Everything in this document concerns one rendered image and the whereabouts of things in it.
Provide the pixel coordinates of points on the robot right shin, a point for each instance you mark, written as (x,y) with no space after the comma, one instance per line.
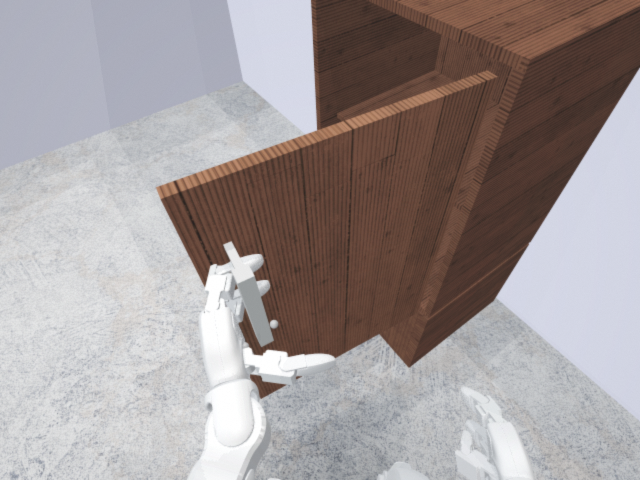
(401,465)

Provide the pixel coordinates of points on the robot left forearm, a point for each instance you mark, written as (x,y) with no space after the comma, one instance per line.
(237,433)

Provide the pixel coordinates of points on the right robot hand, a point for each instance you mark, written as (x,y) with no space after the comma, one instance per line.
(503,454)

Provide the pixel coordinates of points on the handle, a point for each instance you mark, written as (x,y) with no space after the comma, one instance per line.
(248,289)

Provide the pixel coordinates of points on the left robot hand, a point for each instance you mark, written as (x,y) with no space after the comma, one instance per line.
(221,337)

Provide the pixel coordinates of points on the cupboard door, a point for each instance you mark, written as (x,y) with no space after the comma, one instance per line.
(349,219)

